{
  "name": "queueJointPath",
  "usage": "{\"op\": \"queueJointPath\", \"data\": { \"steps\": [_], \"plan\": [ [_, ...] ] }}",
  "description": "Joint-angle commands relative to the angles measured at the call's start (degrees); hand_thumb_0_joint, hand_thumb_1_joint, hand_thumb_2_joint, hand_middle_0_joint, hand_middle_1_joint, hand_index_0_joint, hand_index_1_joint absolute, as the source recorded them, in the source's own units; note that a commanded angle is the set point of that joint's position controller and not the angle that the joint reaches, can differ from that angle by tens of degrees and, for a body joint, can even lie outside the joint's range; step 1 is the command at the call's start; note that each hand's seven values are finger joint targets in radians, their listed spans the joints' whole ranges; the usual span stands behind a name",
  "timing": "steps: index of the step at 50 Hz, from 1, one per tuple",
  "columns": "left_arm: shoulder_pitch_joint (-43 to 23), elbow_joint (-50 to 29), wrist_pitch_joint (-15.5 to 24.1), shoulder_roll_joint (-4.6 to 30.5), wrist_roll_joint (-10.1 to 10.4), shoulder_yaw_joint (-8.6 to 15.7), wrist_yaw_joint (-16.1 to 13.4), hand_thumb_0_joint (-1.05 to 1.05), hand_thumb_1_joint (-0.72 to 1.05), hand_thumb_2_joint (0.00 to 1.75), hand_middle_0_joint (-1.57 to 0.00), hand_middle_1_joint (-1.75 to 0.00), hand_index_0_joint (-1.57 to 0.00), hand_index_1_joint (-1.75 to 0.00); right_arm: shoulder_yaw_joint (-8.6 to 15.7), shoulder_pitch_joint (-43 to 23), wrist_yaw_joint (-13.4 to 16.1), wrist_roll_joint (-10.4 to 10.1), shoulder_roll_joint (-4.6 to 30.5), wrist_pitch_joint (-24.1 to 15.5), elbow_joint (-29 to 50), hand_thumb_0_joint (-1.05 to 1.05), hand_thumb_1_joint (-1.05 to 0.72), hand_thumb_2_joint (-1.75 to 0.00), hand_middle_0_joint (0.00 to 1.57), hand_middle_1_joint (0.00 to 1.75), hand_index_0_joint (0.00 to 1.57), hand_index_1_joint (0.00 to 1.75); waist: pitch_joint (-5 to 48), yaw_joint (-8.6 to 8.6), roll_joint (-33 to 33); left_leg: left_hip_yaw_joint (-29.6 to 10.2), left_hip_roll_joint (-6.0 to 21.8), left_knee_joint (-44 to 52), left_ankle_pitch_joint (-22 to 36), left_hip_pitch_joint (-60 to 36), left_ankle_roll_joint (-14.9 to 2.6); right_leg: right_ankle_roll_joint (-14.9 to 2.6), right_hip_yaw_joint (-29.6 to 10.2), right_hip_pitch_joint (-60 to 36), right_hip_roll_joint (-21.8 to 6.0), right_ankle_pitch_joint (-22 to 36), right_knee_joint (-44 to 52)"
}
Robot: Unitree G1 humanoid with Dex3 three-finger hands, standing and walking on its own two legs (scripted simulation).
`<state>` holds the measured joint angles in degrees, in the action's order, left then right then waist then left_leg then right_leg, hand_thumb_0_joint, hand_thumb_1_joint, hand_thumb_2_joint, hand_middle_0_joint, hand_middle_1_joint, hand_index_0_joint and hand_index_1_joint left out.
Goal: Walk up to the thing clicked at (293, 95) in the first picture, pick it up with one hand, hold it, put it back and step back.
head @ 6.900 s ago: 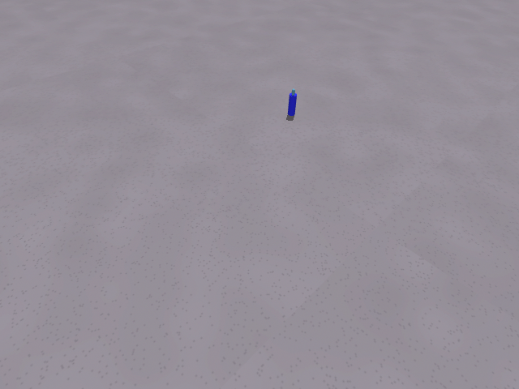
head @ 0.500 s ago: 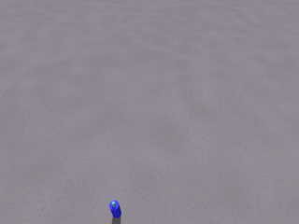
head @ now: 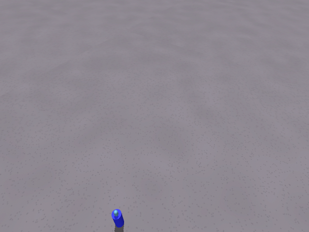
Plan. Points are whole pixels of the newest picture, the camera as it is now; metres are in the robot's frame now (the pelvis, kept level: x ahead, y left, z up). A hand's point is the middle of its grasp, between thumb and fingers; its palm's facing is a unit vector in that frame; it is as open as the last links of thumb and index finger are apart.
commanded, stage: stand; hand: left
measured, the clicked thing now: (117, 217) +0.39 +0.20 -0.69
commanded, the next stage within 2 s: none
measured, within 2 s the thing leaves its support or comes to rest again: neither
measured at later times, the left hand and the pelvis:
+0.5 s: hand out of the picture +0.07 +0.25 -0.15, palm faces +0.00 -0.94 -0.34, open 7.4 cm; pelvis +0.00 +0.00 +0.00, yaw +1 degrees
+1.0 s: hand out of the picture +0.06 +0.25 -0.16, palm faces +0.00 -0.94 -0.34, open 7.4 cm; pelvis +0.00 +0.00 +0.00, yaw +2 degrees
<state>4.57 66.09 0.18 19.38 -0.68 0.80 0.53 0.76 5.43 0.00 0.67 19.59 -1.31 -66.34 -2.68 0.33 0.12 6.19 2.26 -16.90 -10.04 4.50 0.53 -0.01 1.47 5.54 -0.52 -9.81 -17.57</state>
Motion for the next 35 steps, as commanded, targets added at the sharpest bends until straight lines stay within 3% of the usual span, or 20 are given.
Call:
{"op": "queueJointPath", "data": {
  "steps": [1,14,21,28,35],
  "plan": [
    [-3.1,-3.7,1.6,12.3,0.2,1.8,-1.1,0.00,0.90,0.90,-0.20,-0.30,-0.20,-0.30,1.7,-3.5,0.6,0.0,11.8,-0.7,3.8,0.00,-0.90,-0.90,0.20,0.30,0.20,0.30,5.7,0.01,0.2,-7.2,7.4,2.2,10.4,-1.8,-1.16,-0.84,-6.1,-0.8,-8.1,12.6,2.7],
    [-2.8,-3.9,1.8,12.8,0.3,1.4,-1.2,0.00,0.90,0.90,-0.20,-0.30,-0.20,-0.30,1.1,-2.8,0.4,0.1,11.7,-0.6,3.6,0.00,-0.90,-0.90,0.20,0.30,0.20,0.30,4.1,0.23,0.1,-7.7,7.0,3.1,7.2,-0.8,-0.88,-0.70,-5.8,0.2,-7.9,9.1,3.9],
    [-2.3,-4.1,1.8,12.5,0.2,1.2,-1.2,0.00,0.90,0.90,-0.20,-0.30,-0.20,-0.30,1.3,-2.9,0.4,0.1,12.1,-0.6,3.8,0.00,-0.90,-0.90,0.20,0.30,0.20,0.30,4.6,0.02,-0.4,-7.6,7.3,2.8,8.5,-1.5,-0.99,-0.89,-5.4,0.3,-8.0,9.8,3.5],
    [-1.4,-3.9,1.8,12.7,0.1,1.2,-1.1,0.00,0.90,0.90,-0.20,-0.30,-0.20,-0.30,1.2,-2.6,0.3,0.1,12.1,-0.5,3.6,0.00,-0.90,-0.90,0.20,0.30,0.20,0.30,3.0,-0.11,-0.1,-7.9,6.8,3.4,4.0,0.0,-1.16,-0.82,-5.8,1.3,-8.0,5.8,4.7],
    [-1.1,-4.2,1.9,12.9,0.1,1.0,-1.2,0.00,0.90,0.90,-0.20,-0.30,-0.20,-0.30,1.3,-2.5,0.3,0.1,12.3,-0.5,3.7,0.00,-0.90,-0.90,0.20,0.30,0.20,0.30,4.4,-0.09,-0.5,-8.2,7.0,2.8,6.3,-0.8,-1.25,-0.87,-5.6,0.6,-8.0,7.8,4.2]
  ]
}}
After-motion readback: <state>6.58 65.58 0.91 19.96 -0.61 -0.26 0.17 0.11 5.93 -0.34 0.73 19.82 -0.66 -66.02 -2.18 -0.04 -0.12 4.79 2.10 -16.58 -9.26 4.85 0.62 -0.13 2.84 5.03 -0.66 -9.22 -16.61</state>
